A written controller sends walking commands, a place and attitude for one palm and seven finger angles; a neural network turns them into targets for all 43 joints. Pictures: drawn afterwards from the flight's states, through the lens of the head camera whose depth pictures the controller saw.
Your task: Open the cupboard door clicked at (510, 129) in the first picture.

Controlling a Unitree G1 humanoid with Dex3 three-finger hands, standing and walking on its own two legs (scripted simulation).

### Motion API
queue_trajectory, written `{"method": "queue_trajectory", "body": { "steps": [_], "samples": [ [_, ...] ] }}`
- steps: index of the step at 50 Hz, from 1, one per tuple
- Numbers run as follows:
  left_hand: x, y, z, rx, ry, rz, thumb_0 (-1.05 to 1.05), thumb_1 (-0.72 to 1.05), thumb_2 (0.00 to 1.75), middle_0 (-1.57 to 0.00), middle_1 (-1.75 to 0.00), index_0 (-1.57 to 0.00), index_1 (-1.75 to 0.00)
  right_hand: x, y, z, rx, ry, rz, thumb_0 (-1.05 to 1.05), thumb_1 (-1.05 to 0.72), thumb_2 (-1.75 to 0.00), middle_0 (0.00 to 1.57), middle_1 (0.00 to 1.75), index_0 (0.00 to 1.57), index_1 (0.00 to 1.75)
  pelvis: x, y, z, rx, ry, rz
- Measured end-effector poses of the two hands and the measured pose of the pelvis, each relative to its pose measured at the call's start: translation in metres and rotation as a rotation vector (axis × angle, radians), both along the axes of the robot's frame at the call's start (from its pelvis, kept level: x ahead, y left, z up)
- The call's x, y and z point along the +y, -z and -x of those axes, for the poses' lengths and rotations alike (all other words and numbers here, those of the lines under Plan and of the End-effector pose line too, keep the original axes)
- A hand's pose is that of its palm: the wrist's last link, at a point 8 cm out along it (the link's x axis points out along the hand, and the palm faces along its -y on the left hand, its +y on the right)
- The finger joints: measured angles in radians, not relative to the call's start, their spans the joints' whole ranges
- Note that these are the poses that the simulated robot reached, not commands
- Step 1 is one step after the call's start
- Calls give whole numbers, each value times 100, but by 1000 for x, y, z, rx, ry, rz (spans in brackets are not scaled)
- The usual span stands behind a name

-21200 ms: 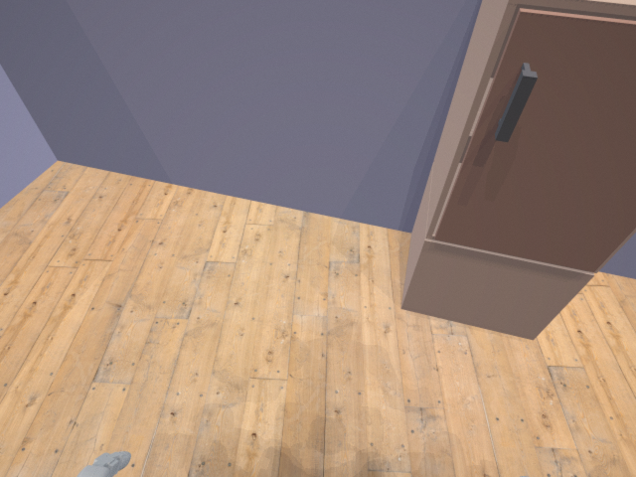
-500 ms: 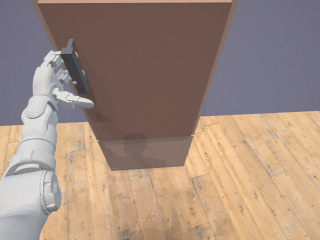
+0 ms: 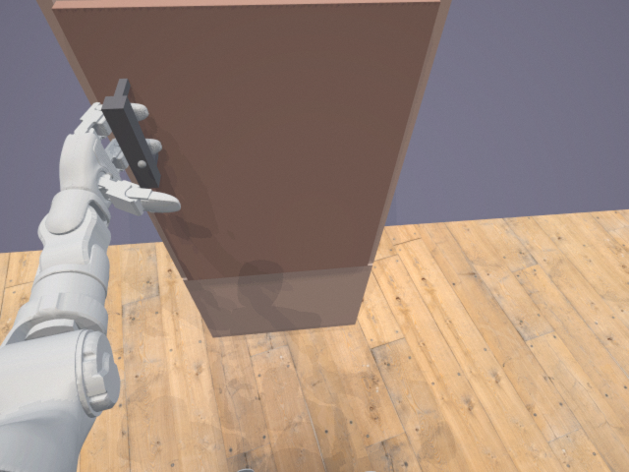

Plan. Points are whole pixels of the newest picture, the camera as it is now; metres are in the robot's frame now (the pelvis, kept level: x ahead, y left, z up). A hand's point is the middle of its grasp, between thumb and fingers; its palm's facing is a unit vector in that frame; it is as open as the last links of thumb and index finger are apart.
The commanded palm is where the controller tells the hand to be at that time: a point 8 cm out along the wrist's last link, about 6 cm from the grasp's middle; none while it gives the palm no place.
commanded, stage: close the thumb around the handle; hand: left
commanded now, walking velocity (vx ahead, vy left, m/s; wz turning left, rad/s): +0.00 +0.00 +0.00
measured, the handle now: (137, 135) +0.52 +0.22 +0.13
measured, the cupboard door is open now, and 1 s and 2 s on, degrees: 0 1 39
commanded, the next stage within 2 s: pull the door open along its arc in 0.74 s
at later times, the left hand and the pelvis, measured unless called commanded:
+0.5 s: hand (144, 161) +0.47 +0.20 +0.13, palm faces +0.06 -1.00 +0.00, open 8.3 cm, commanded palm +0.44 +0.25 +0.13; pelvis +0.00 +0.00 +0.00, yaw +0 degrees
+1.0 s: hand (150, 166) +0.47 +0.20 +0.12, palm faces +0.09 -1.00 +0.00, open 5.9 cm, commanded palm +0.42 +0.24 +0.13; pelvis +0.01 +0.00 +0.00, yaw -1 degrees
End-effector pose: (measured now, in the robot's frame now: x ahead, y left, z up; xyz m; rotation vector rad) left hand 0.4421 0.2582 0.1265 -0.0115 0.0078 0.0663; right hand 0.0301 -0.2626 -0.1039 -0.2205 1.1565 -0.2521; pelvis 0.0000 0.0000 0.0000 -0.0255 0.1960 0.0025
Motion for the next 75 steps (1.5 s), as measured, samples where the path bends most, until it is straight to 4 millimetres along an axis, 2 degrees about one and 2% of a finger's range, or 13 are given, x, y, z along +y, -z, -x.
{"method": "queue_trajectory", "body": {
  "steps": [6,12,19,30,33,47,52,58,65,70,75],
  "samples": [
    [1,0,0,-14,-4,-12,-1,-48,30,-30,-120,-30,-121,0,-1,-6,-15,-4,3,0,-90,-89,20,30,20,30,1,0,0,0,1,1],
    [0,-1,2,-15,1,-5,-1,-33,37,-31,-121,-31,-122,2,-1,-12,-27,-12,-1,0,-90,-89,20,30,20,30,2,0,-1,-3,-2,2],
    [2,3,-2,5,-7,-5,-1,-1,51,-33,-125,-33,-126,5,-1,-15,-30,-22,0,0,-90,-89,20,30,20,30,3,1,0,2,-5,2],
    [-6,2,-7,-1,10,-7,0,59,76,-37,-131,-38,-132,6,2,-7,-5,-6,-9,0,-90,-89,20,30,20,30,4,1,-3,9,-1,2],
    [-7,2,-6,-2,-2,-10,1,70,81,-37,-132,-38,-133,6,2,-6,-4,-2,-12,0,-90,-89,20,30,20,30,4,1,-4,8,1,1],
    [-9,2,-2,-5,-19,-13,1,71,79,-34,-134,-34,-135,2,1,-12,-23,3,-16,0,-90,-89,20,30,20,30,0,-1,-7,-5,6,-1],
    [-11,2,6,-13,-17,-17,0,71,77,-34,-134,-34,-135,1,0,-20,-46,3,-22,1,-90,-89,20,30,20,30,0,-2,-10,-9,13,-3],
    [-16,4,33,-37,2,-12,0,70,74,-35,-134,-33,-135,3,-5,-40,-115,-4,-44,1,-90,-89,20,29,20,30,0,-6,-15,-35,23,-9],
    [-30,4,76,-53,22,5,1,68,71,-35,-135,-33,-134,11,-17,-86,-255,-54,-68,1,-90,-89,20,29,20,30,-1,-9,-17,-81,21,-13],
    [-50,6,106,-53,-148,70,2,65,74,-33,-135,-34,-131,24,-27,-125,-355,-132,-96,1,-90,-89,20,29,20,30,-2,-11,-14,-105,9,-18],
    [-72,2,133,-26,-275,38,1,66,76,-33,-134,-34,-131,39,-37,-157,-417,-211,-126,1,-90,-89,20,29,20,30,-6,-12,-12,-129,-5,-24]
  ]
}}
